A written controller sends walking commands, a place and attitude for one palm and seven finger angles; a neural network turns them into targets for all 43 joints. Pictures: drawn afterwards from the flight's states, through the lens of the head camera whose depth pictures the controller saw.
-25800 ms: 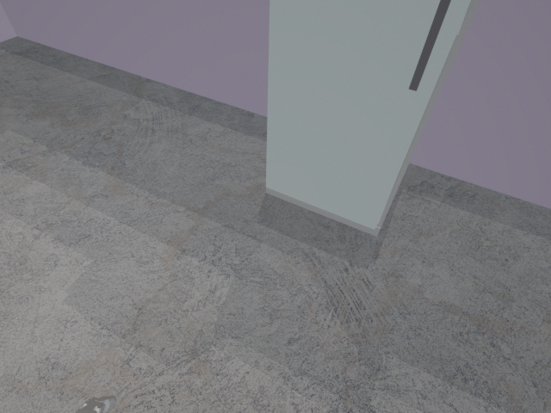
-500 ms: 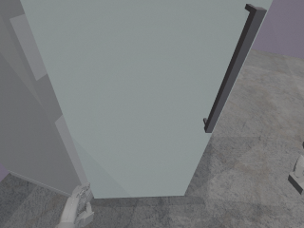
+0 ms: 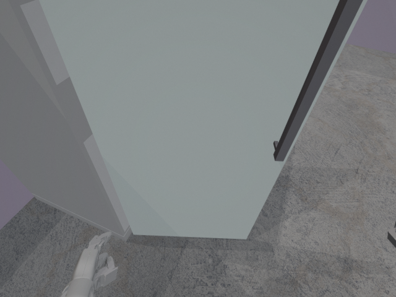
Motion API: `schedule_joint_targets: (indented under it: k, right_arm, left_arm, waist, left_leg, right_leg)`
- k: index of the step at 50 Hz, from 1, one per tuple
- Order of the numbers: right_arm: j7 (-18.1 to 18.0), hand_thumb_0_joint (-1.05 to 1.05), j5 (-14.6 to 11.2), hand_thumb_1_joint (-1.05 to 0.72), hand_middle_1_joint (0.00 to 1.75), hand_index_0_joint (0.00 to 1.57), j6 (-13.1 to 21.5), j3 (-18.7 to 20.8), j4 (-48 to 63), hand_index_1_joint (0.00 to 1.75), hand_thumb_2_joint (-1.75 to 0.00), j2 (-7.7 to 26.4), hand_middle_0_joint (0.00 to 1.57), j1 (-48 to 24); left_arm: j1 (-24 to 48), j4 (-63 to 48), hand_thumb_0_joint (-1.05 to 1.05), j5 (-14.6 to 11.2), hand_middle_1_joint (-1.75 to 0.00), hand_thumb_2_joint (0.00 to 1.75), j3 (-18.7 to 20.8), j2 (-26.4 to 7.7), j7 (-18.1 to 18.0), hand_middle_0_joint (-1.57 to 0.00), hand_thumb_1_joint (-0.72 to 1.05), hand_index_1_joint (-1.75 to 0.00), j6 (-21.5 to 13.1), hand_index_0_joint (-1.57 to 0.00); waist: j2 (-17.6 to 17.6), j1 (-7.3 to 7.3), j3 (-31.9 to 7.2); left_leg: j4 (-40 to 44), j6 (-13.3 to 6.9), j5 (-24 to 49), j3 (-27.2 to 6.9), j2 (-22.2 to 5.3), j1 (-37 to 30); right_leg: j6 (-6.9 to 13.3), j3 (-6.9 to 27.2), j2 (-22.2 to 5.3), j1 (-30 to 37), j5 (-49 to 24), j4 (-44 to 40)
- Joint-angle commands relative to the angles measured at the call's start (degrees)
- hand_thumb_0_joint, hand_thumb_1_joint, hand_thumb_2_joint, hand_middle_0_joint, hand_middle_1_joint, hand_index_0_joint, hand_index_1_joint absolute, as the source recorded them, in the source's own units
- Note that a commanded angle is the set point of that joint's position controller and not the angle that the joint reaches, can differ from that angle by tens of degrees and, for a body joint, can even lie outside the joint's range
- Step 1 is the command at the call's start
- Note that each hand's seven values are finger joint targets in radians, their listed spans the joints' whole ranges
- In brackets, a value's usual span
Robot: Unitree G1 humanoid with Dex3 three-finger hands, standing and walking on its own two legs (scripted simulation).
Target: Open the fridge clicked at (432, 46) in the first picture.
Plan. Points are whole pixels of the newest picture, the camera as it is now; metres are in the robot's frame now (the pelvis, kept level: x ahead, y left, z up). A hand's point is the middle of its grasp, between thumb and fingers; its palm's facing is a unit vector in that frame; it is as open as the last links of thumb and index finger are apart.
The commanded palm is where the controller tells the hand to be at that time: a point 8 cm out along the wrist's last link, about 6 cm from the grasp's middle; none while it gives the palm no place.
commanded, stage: step back with the hand held close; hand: right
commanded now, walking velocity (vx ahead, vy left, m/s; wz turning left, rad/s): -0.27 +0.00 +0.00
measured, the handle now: (303, 91) +0.48 -0.19 +0.19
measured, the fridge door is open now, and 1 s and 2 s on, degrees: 69 69 69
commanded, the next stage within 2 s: stop stepping back and stand still in 0.74 s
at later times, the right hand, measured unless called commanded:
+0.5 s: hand out of the picture +0.09 -0.27 +0.16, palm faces +0.50 +0.77 -0.40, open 7.4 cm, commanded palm +0.02 -0.31 +0.17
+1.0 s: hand out of the picture -0.01 -0.30 +0.15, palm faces +0.51 +0.78 -0.36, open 7.4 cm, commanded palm -0.08 -0.33 +0.17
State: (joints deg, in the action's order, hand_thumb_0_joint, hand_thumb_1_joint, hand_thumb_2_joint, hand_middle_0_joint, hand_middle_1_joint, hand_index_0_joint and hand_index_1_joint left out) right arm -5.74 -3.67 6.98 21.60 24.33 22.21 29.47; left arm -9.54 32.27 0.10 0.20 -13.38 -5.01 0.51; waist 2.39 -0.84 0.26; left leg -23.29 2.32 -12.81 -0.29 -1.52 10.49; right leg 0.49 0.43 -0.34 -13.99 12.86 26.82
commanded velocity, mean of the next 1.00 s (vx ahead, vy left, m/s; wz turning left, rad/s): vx -0.23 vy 0.00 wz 0.05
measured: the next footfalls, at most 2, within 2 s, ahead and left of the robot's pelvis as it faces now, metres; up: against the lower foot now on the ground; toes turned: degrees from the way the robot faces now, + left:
left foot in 0.76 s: -0.13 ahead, +0.12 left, +0.00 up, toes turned -9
right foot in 0.96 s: -0.16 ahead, -0.14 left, +0.00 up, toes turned -3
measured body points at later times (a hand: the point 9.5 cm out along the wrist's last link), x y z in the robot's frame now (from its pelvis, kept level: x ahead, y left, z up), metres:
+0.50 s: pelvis -0.10 +0.00 -0.02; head -0.10 -0.02 +0.43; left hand +0.08 +0.23 -0.09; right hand +0.05 -0.31 +0.18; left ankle -0.01 +0.14 -0.74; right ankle +0.01 -0.11 -0.74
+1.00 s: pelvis -0.20 -0.02 -0.01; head -0.20 -0.05 +0.44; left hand +0.00 +0.20 -0.07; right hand -0.04 -0.34 +0.17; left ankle -0.17 +0.13 -0.74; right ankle -0.16 -0.11 -0.74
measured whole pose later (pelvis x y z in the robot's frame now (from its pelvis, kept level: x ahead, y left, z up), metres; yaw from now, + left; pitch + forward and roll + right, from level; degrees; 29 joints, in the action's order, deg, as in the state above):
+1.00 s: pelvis -0.20 -0.02 -0.01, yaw -4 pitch +0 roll +2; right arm -8.1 -1.7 14.2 21.7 23.4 23.3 23.9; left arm -11.0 36.2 0.0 -0.2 -11.5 -5.1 -7.8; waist -2.5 -2.0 -1.2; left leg -30.8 1.8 -15.0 -4.7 1.3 16.4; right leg 2.4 -0.9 1.1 -19.5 14.4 32.3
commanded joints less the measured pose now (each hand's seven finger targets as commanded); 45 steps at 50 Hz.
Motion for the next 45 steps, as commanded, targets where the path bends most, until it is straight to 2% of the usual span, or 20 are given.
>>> schedule_joint_targets:
  k: [1,6,11,14,18,20,23,26,27,29,30,33,36,37,38,39,40,42,43,45]
  right_arm:
    - [-2.44,0.00,-0.69,-0.90,0.30,0.20,4.75,10.40,15.86,0.30,-0.90,13.00,0.20,-0.88]
    - [-3.04,0.00,-0.39,-0.90,0.30,0.20,5.64,9.77,15.12,0.30,-0.90,12.04,0.20,-1.03]
    - [-3.09,0.00,0.92,-0.90,0.30,0.20,7.25,9.29,11.82,0.30,-0.90,10.27,0.20,-2.38]
    - [-3.13,0.00,1.97,-0.90,0.30,0.20,8.40,8.54,11.86,0.30,-0.90,9.50,0.20,-4.40]
    - [-3.57,0.00,2.53,-0.90,0.30,0.20,9.98,8.50,14.42,0.30,-0.90,10.50,0.20,-6.95]
    - [-4.06,0.00,2.13,-0.90,0.30,0.20,10.64,9.72,16.76,0.30,-0.90,12.95,0.20,-7.34]
    - [-4.83,0.00,1.60,-0.90,0.30,0.20,11.61,8.99,17.53,0.30,-0.90,12.68,0.20,-6.92]
    - [-5.30,0.00,1.35,-0.90,0.30,0.20,11.87,8.98,16.21,0.30,-0.90,12.09,0.20,-6.23]
    - [-5.37,0.00,1.54,-0.90,0.30,0.20,12.03,9.42,15.86,0.30,-0.90,11.89,0.20,-6.04]
    - [-5.14,0.00,1.97,-0.90,0.30,0.20,12.35,11.06,15.20,0.30,-0.90,11.64,0.20,-5.60]
    - [-4.81,0.00,1.80,-0.90,0.30,0.20,12.77,11.80,15.73,0.30,-0.90,13.13,0.20,-6.67]
    - [-4.14,0.00,1.25,-0.90,0.30,0.20,13.55,12.19,15.23,0.30,-0.90,12.46,0.20,-3.39]
    - [-3.58,0.00,0.05,-0.90,0.30,0.20,13.30,11.34,13.66,0.30,-0.90,11.93,0.20,2.44]
    - [-3.57,0.00,-0.05,-0.90,0.30,0.20,13.79,11.32,15.47,0.30,-0.90,13.13,0.20,1.30]
    - [-3.65,0.00,0.07,-0.90,0.30,0.20,14.31,11.68,16.02,0.30,-0.90,14.70,0.20,-0.53]
    - [-4.18,0.00,0.66,-0.90,0.30,0.20,14.58,11.17,14.85,0.30,-0.90,15.47,0.20,-2.70]
    - [-4.40,0.00,0.92,-0.90,0.30,0.20,14.37,7.80,15.46,0.30,-0.90,13.78,0.20,-6.01]
    - [-3.93,0.00,1.74,-0.90,0.30,0.20,12.39,7.57,15.21,0.30,-0.90,13.80,0.20,-6.80]
    - [-3.76,0.00,1.69,-0.90,0.30,0.20,11.66,8.01,13.81,0.30,-0.90,13.79,0.20,-8.07]
    - [-3.77,0.00,1.49,-0.90,0.30,0.20,10.29,7.55,11.17,0.30,-0.90,13.28,0.20,-11.92]
  left_arm:
    - [5.41,-10.38,0.00,-0.52,-0.30,0.90,2.18,-6.03,-0.85,-0.20,0.90,-0.30,-1.69,-0.20]
    - [4.41,-10.52,0.00,-0.65,-0.30,0.90,2.22,-6.75,-1.04,-0.20,0.90,-0.30,-2.47,-0.20]
    - [4.02,-10.46,0.00,-0.91,-0.30,0.90,2.33,-7.33,-0.85,-0.20,0.90,-0.30,-4.22,-0.20]
    - [3.25,-10.22,0.00,-0.83,-0.30,0.90,2.60,-7.50,-0.54,-0.20,0.90,-0.30,-5.53,-0.20]
    - [2.26,-9.35,0.00,-0.32,-0.30,0.90,2.55,-7.06,-0.36,-0.20,0.90,-0.30,-7.42,-0.20]
    - [1.33,-8.35,0.00,0.01,-0.30,0.90,2.66,-6.81,-0.29,-0.20,0.90,-0.30,-8.04,-0.20]
    - [0.15,-6.31,0.00,0.24,-0.30,0.90,2.19,-5.76,-0.20,-0.20,0.90,-0.30,-8.61,-0.20]
    - [-0.22,-6.32,0.00,0.13,-0.30,0.90,2.09,-6.28,-0.71,-0.20,0.90,-0.30,-9.20,-0.20]
    - [0.22,-6.57,0.00,0.07,-0.30,0.90,2.22,-6.73,-0.83,-0.20,0.90,-0.30,-9.50,-0.20]
    - [1.49,-7.29,0.00,-0.29,-0.30,0.90,2.76,-7.56,-1.03,-0.20,0.90,-0.30,-10.35,-0.20]
    - [1.95,-7.45,0.00,-0.11,-0.30,0.90,3.09,-7.11,-1.11,-0.20,0.90,-0.30,-10.65,-0.20]
    - [1.85,-6.53,0.00,0.11,-0.30,0.90,3.82,-6.40,-0.11,-0.20,0.90,-0.30,-11.75,-0.20]
    - [2.08,-5.75,0.00,0.06,-0.30,0.90,3.46,-4.95,0.84,-0.20,0.90,-0.30,-12.34,-0.20]
    - [2.06,-5.19,0.00,0.24,-0.30,0.90,3.39,-4.60,1.13,-0.20,0.90,-0.30,-12.11,-0.20]
    - [1.92,-4.78,0.00,0.62,-0.30,0.90,3.16,-3.95,1.24,-0.20,0.90,-0.30,-11.58,-0.20]
    - [1.81,-3.82,0.00,0.76,-0.30,0.90,2.55,-3.17,1.20,-0.20,0.90,-0.30,-11.26,-0.20]
    - [2.41,-2.88,0.00,0.12,-0.30,0.90,3.15,-3.71,1.14,-0.20,0.90,-0.30,-11.36,-0.20]
    - [3.40,-4.49,0.00,0.34,-0.30,0.90,2.63,-3.20,0.56,-0.20,0.90,-0.30,-10.90,-0.20]
    - [2.88,-4.43,0.00,0.30,-0.30,0.90,2.19,-3.38,0.31,-0.20,0.90,-0.30,-10.68,-0.20]
    - [2.35,-3.29,0.00,0.29,-0.30,0.90,1.78,-4.41,-0.36,-0.20,0.90,-0.30,-10.41,-0.20]
  waist:
    - [0.83,-0.50,-12.47]
    - [4.49,-0.44,-9.42]
    - [5.29,-0.36,-3.50]
    - [3.68,-0.17,-1.74]
    - [0.62,0.33,-1.39]
    - [-1.50,0.82,-2.25]
    - [-3.58,1.57,-4.72]
    - [0.80,1.74,-3.33]
    - [4.36,1.52,-2.96]
    - [12.60,0.39,-4.58]
    - [14.01,-0.01,-5.56]
    - [8.95,-0.29,-7.52]
    - [8.35,0.08,-6.89]
    - [5.25,0.57,-6.30]
    - [-2.42,0.91,-5.56]
    - [-9.17,0.76,-5.31]
    - [-13.43,0.06,-6.69]
    - [-16.19,0.28,-6.35]
    - [-14.18,0.67,-5.43]
    - [-6.04,1.33,-4.24]
  left_leg:
    - [-1.21,-0.96,21.77,1.65,0.03,-4.17]
    - [-3.28,-0.56,12.50,1.48,1.34,-5.38]
    - [-7.65,-0.61,4.72,-0.03,2.11,-11.31]
    - [-6.42,-0.85,-3.09,-1.63,1.86,-9.41]
    - [-0.01,-2.16,-13.83,-4.83,-0.12,0.36]
    - [4.61,-3.58,-16.25,-7.01,-2.19,8.32]
    - [7.19,-4.91,-15.91,-6.95,-5.14,17.98]
    - [3.32,-3.08,-20.05,-3.68,-1.64,17.18]
    - [-1.15,-2.24,-18.50,-2.64,0.66,12.45]
    - [-20.69,-0.56,-8.23,0.87,6.73,-5.33]
    - [-26.74,-0.49,-7.51,0.39,7.37,-6.58]
    - [-21.88,-1.68,-11.13,-0.66,6.69,-2.23]
    - [-4.34,-3.74,-10.89,-0.97,3.61,3.23]
    - [1.96,-5.20,-9.95,-6.58,0.09,8.04]
    - [6.80,-7.80,-6.73,-17.96,-6.50,14.78]
    - [11.56,-9.28,1.55,-23.36,-14.12,20.40]
    - [9.86,-9.56,15.44,-22.04,-15.01,17.48]
    - [3.36,-8.55,33.70,-17.65,-12.23,8.38]
    - [1.29,-8.64,33.97,-16.00,-11.18,8.01]
    - [-1.20,-6.30,25.29,-11.18,-6.94,9.42]
  right_leg:
    - [1.27,0.90,-2.95,4.92,-24.97,-2.67]
    - [2.10,2.72,-4.40,-3.36,-12.57,-6.49]
    - [4.43,5.99,-6.37,-22.28,17.16,-11.72]
    - [4.87,6.47,-6.17,-26.78,25.21,-9.57]
    - [3.79,5.28,-3.65,-21.47,24.69,-3.42]
    - [2.24,3.31,-1.35,-13.64,18.86,1.71]
    - [0.34,1.26,0.35,-2.04,11.29,8.59]
    - [1.31,5.55,-2.85,-6.08,18.63,1.54]
    - [2.36,8.53,-4.97,-11.92,24.01,-3.66]
    - [6.05,17.06,-12.60,-28.43,33.95,-17.24]
    - [7.32,19.84,-15.12,-29.71,32.72,-18.92]
    - [6.88,14.03,-14.44,-21.18,23.00,-12.69]
    - [3.07,8.00,-11.57,-11.33,16.72,-7.25]
    - [1.32,5.47,-9.73,-6.82,12.10,-2.04]
    - [-0.91,1.03,-5.86,-3.38,8.22,7.73]
    - [-2.52,-2.25,-2.88,0.24,6.05,17.92]
    - [-2.51,-0.75,-0.51,-2.38,9.48,25.74]
    - [-1.58,0.76,-1.03,-9.21,8.45,24.60]
    - [-1.12,0.33,-1.33,-7.57,6.37,20.50]
    - [-0.76,-1.58,0.15,-1.38,-0.02,7.53]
